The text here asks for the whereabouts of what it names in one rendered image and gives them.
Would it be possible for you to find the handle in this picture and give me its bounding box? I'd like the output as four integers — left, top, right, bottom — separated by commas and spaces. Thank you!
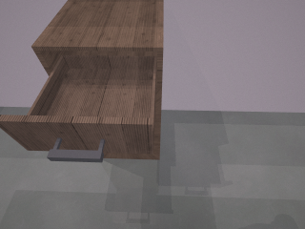
47, 137, 106, 163

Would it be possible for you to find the cabinet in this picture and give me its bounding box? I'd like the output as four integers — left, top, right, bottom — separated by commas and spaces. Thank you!
31, 0, 164, 160

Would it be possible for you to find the drawer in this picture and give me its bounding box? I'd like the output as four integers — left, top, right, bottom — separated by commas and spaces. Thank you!
0, 55, 157, 155

